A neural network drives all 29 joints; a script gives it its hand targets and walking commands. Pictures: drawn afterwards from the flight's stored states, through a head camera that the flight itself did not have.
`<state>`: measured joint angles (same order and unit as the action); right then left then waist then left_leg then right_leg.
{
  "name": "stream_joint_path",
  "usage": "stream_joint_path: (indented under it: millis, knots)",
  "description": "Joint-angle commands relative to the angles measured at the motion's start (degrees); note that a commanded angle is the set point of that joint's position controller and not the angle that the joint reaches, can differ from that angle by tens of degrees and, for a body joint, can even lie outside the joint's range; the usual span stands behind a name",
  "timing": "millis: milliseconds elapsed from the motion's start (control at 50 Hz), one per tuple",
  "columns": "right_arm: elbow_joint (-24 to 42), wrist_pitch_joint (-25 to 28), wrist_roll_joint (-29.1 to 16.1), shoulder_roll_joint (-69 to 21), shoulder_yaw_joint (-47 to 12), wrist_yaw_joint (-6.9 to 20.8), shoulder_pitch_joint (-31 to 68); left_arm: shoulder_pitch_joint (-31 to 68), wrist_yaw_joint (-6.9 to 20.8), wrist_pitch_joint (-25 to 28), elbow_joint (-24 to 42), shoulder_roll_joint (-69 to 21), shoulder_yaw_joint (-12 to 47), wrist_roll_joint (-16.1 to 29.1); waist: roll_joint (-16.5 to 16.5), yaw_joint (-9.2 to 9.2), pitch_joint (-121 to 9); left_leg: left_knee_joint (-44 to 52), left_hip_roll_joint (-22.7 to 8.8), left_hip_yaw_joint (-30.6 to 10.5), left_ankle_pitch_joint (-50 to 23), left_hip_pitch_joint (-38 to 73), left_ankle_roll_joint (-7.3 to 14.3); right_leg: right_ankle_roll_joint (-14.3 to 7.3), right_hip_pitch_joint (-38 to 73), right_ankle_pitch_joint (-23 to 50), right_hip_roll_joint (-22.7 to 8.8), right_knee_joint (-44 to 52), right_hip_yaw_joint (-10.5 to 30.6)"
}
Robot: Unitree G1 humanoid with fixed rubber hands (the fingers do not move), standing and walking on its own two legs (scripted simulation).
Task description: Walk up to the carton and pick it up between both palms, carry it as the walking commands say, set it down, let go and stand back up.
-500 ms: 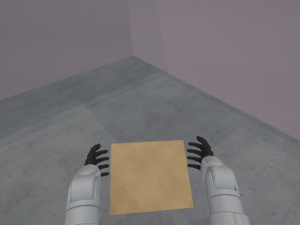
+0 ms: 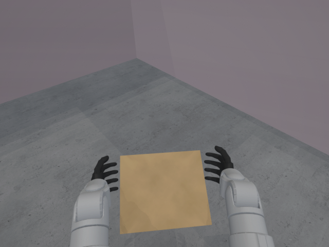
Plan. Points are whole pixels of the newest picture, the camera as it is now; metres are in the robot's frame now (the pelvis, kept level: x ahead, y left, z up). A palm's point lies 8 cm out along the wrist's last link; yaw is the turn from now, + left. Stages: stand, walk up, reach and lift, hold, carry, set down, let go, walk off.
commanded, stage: carry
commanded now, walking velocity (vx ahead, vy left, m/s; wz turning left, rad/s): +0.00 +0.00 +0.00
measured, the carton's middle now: (162, 191) +0.33 +0.00 -0.07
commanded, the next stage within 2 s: none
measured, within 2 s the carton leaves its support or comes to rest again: neither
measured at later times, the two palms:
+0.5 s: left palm (111, 180) +0.29 +0.13 +0.05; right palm (234, 167) +0.31 -0.19 +0.06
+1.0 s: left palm (133, 175) +0.30 +0.07 +0.06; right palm (254, 164) +0.31 -0.24 +0.06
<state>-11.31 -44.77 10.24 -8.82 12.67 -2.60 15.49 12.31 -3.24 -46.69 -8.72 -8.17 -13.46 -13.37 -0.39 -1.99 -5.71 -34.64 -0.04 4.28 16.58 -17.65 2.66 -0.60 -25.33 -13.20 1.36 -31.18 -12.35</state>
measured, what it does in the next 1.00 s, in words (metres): steps on the spot: left foot, then right foot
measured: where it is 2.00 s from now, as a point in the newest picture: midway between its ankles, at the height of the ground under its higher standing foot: outside the picture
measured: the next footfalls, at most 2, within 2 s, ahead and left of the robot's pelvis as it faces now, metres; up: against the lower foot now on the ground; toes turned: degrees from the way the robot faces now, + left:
left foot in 0.24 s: +0.04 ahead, +0.07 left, +0.00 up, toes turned +8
right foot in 0.82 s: +0.12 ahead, -0.09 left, +0.00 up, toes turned +0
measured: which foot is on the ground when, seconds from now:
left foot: down 0.00-0.10, up 0.12-0.22, down 0.24-0.86, up 0.88-1.00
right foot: down 0.00-0.74, up 0.76-0.80, down 0.82-1.00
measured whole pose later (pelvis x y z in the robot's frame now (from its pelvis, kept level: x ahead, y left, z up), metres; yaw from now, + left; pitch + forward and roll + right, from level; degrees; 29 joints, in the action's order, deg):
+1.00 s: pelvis +0.02 -0.09 +0.01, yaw +2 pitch +2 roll +4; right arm -6.8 -47.9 10.2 -8.7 11.7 -3.9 14.8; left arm 11.6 -4.0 -49.6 -4.0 -8.0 -11.2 -12.0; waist -1.6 -1.7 -6.1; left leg -36.1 1.5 5.9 25.6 -16.2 1.3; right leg 0.0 -22.4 -10.7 3.3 -29.8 -3.8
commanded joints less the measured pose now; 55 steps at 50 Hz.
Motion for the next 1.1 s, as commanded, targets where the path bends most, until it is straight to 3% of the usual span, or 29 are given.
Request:
stream_joint_path:
  millis: [0, 40, 80, 100, 140, 200, 240, 280, 400, 480, 540, 580, 620, 640, 680, 700, 720, 740, 760, 780, 800, 820, 840, 880, 920, 1000, 1040, 1060, 1080]
  knots:
    - [3.61, -0.64, -15.69, -53.26, -34.52, 15.1, 26.93, 34.46, 16.26, 1.75, 7.11, -49.27, 33.05, 17.47, 6.17, 1.69, -10.28, 18.85, -14.08, -14.29, 19.27, -24.6, 6.7, -1.24, 24.8, -6.76, -4.59, -13.94, 11.79]
    - [3.43, -1.3, -15.34, -52.51, -34.42, 14.39, 26.15, 35.94, 15.92, 1.56, 7.01, -48.86, 33.6, 18.91, 0.12, 2.03, -9.65, 10.92, -7.1, -7.71, 14.52, -19.66, 1.47, -1.99, 23.31, -8.32, -5.59, 3.51, 10.65]
    - [2.79, -1.38, -15.73, -53.11, -35.88, 14.7, 26.37, 35.15, 16.02, 1.7, 5.36, -49.82, 34.37, 18.92, -11.47, 2.36, -10.21, -8.95, 4.13, 1.39, 8.84, -9.94, -1.26, -1.42, 11.85, -28.42, -17.57, 26.97, 27.73]
    - [8.01, -1.95, -17.49, -52.03, -37.14, 14.21, 25.68, 33.08, 16.19, 1.22, 10.64, -50.43, 36.13, 21.42, -13.46, 1.52, -9.89, -13.52, 5.91, 5.24, 10.58, 0.54, -0.86, 2.88, 1.81, -34.99, -18.87, 35.65, 27.35]
    - [12.41, -2.32, -17.59, -53.35, -38.29, 13.72, 22.81, 31.9, 16.39, 0.34, 16.76, -51.28, 38.67, 22.99, -9.75, 0.6, -11.96, -8.3, 7.7, 10.03, 12.0, 8.81, -0.06, 11.85, 1.86, -25.08, -13.06, 37.45, 15.49]
    - [10.78, -2.38, -15.91, -53.2, -37.74, 13.92, 18.66, 27.68, 16.16, 0.1, 13.76, -49.35, 35.8, 19.48, -3.62, -0.69, -19.29, 15.49, 3.5, 9.21, 3.06, 13.85, 2.84, 16.78, 13.8, 0.27, -6.65, 20.87, 7.53]
    - [12.82, -2.39, -16.97, -53.32, -37.94, 13.92, 20.82, 29.7, 15.6, 0.08, 16.36, -48.42, 36.71, 19.73, 0.49, 0.03, -22.41, 17.53, -6.37, -2.67, -2.72, 14.01, 7.19, 14.25, 15.94, 15.37, -4.95, 8.25, 7.15]
    - [7.03, -1.34, -15.8, -52.64, -34.66, 14.35, 25.75, 31.74, 15.55, 0.32, 10.28, -49.07, 35.53, 18.11, 6.97, 1.01, -17.98, 17.19, -16.52, -14.83, 6.95, -2.17, 11.03, 4.45, 18.78, -2.23, -6.74, -6.7, 11.72]
    - [5.15, -2.25, -15.09, -51.87, -35.22, 13.76, 18.65, 29.18, 15.2, 0.38, 9.78, -48.56, 37.32, 19.77, -5.09, 1.01, -17.91, 4.78, -2.71, -1.73, 4.98, -1.12, 1.57, -0.26, 18.19, -3.2, -15.95, 18.77, 20.03]
    - [9.75, -2.63, -16.38, -51.61, -36.79, 13.56, 20.55, 29.57, 15.42, -0.2, 13.73, -47.81, 37.86, 20.68, -4.62, 0.25, -17.96, 9.79, 0.76, 3.63, 4.57, 8.3, 3.23, 11.1, 11.56, -5.74, -11.02, 24.53, 13.56]
    - [10.18, -2.56, -16.43, -52.09, -36.1, 13.63, 21.72, 31.37, 15.69, -0.17, 14.3, -47.96, 36.8, 20.5, 0.78, -0.33, -18.36, 18.34, -8.63, -3.52, 8.87, 4.36, 9.34, 18.13, 16.52, 11.01, -3.85, 4.04, 6.43]
    - [7.94, -2.59, -15.83, -51.82, -35.67, 13.38, 25.46, 33.3, 15.74, -0.16, 11.56, -47.91, 36.33, 20.19, 6.15, 1.44, -17.77, 12.96, -13.37, -9.91, 6.78, -10.77, 8.8, 6.05, 24.83, -1.31, -8.77, -4.51, 15.45]
    - [4.43, -2.61, -14.96, -51.36, -35.2, 13.51, 23.29, 31.97, 15.42, 0.03, 7.84, -47.96, 35.22, 18.49, -2.53, 1.62, -15.82, 5.89, -4.32, -0.71, 6.28, -7.68, 2.21, 3.36, 21.58, -1.13, -13.24, 15.21, 19.02]
    - [4.43, -2.66, -15.25, -51.71, -35.39, 13.53, 22.37, 32.29, 15.41, 0.25, 8.38, -48.63, 36.13, 19.19, -6.56, 1.31, -16.7, 2.42, -0.15, 2.03, 7.35, -2.16, 0.87, 5.37, 17.49, -2.98, -16.02, 23.26, 20.96]
    - [11.38, -2.62, -17.26, -52.43, -37.34, 13.38, 22.23, 31.56, 15.62, 0.01, 14.01, -48.13, 36.92, 21.49, -9.33, -0.96, -15.34, 11.66, 2.69, 10.3, 8.13, 7.87, 3.85, 21.75, 10.42, 3.54, -9.07, 23.19, 11.59]
    - [7.99, -2.88, -15.83, -52.54, -36.47, 13.48, 17.17, 28.31, 15.73, -0.24, 10.47, -47.15, 35.26, 19.67, -9.73, -2.47, -17.08, 16.36, -1.45, 8.64, 9.94, 13.85, 7.98, 29.3, 8.54, 16.11, -4.37, 13.82, 6.75]
    - [11.88, -2.27, -17.53, -53.98, -37.83, 13.41, 19.66, 31.22, 15.74, 0.19, 16.31, -48.03, 36.69, 21.34, 4.73, -2.47, -20.01, 24.22, -12.71, -2.63, 10.4, 9.15, 12.6, 30.51, 14.19, 18.08, 0.75, -10.54, 3.15]
    - [12.86, -2.47, -17.94, -54.55, -38.02, 13.06, 23.45, 31.35, 15.6, -0.59, 16.16, -47.27, 36.49, 21.58, 19.18, -0.01, -18.6, 20.12, -25.62, -20.61, 3.46, -9.22, 16.04, 17.13, 18.82, -3.89, -4.57, -35.55, 19.19]
    - [16.38, -3.11, -19.77, -54.03, -39.66, 12.8, 25.13, 34.17, 15.12, -0.54, 21.32, -45.47, 37.07, 23.37, 14.27, 2.0, -17.0, 16.39, -25.56, -19.63, 7.12, -20.58, 14.33, 8.1, 21.01, -14.54, -7.08, -32.66, 28.62]
    - [13.88, -3.97, -18.52, -52.39, -39.21, 12.78, 26.86, 31.11, 14.72, -0.99, 15.38, -45.08, 34.9, 21.02, 7.54, 4.12, -14.37, 6.9, -18.26, -8.25, 4.85, -23.26, 6.56, 0.88, 21.34, -14.46, -9.58, -11.58, 31.64]
    - [8.46, -3.91, -16.9, -49.42, -36.74, 13.16, 26.95, 33.8, 14.19, -0.51, 10.21, -44.8, 32.49, 18.96, -1.56, 3.44, -10.08, 0.54, -7.09, 1.02, 3.49, -3.67, -0.13, 0.37, 7.58, -8.22, -5.67, 16.79, 19.19]
    - [9.25, -3.7, -17.8, -49.48, -37.83, 12.83, 26.02, 32.24, 14.35, -0.82, 10.45, -45.47, 34.92, 20.11, -6.26, 2.01, -10.15, -1.43, -4.56, -0.47, 2.88, -5.9, -0.96, 1.06, 13.65, 6.75, -10.0, 16.35, 21.06]
    - [10.3, -4.44, -17.96, -48.07, -38.08, 12.21, 25.84, 30.51, 14.48, -1.19, 9.32, -45.01, 35.59, 20.79, -15.09, 1.86, -9.36, -8.52, 0.11, -1.36, 10.74, -13.92, -3.41, 2.36, 16.81, 17.1, -18.02, 18.52, 35.48]
    - [8.89, -4.02, -17.38, -49.45, -37.43, 12.74, 27.59, 32.56, 15.02, -0.49, 10.66, -46.86, 36.67, 21.11, -5.87, 1.37, -12.3, -10.76, 4.05, 0.71, 12.45, -6.06, -1.91, 8.66, 11.82, 2.15, -16.22, 23.63, 33.31]
    - [8.76, -3.54, -16.89, -51.24, -38.13, 12.72, 25.44, 32.54, 15.59, -0.45, 12.11, -47.68, 37.3, 21.25, -5.1, 1.3, -13.5, -7.76, 4.8, 2.39, 12.28, -5.14, -1.53, 11.11, 15.99, 1.42, -14.5, 24.81, 28.86]
    - [8.38, -1.96, -16.7, -53.76, -39.45, 13.13, 23.65, 27.93, 16.17, 0.67, 9.74, -49.69, 35.91, 19.88, -7.96, 1.31, -19.55, 2.06, 6.52, 7.75, 10.91, 0.62, -1.81, 17.48, 25.23, 39.51, -10.54, 17.23, 18.87]
    - [12.47, -1.21, -17.61, -53.03, -39.99, 12.95, 25.93, 31.9, 15.86, 1.24, 12.99, -47.23, 35.44, 20.38, -10.19, -0.98, -21.32, 14.82, 2.96, 8.38, 6.48, 12.49, 3.28, 27.74, 18.72, 46.22, -3.71, 5.87, 11.42]
    - [12.22, -1.13, -17.47, -53.95, -40.26, 13.09, 24.73, 29.55, 15.94, 1.17, 11.19, -47.1, 35.57, 19.68, -5.29, -1.1, -23.21, 16.62, -4.03, 2.53, -1.34, 16.31, 6.47, 25.58, 17.38, 41.29, -2.48, -2.46, 11.45]
    - [14.93, -1.03, -19.41, -54.82, -41.85, 13.04, 27.13, 31.04, 15.6, 1.22, 14.84, -47.31, 37.88, 20.99, 1.47, 1.15, -23.6, 13.68, -9.45, -5.21, -14.29, 14.84, 7.92, 14.29, 17.04, 21.41, -5.0, -2.49, 16.41]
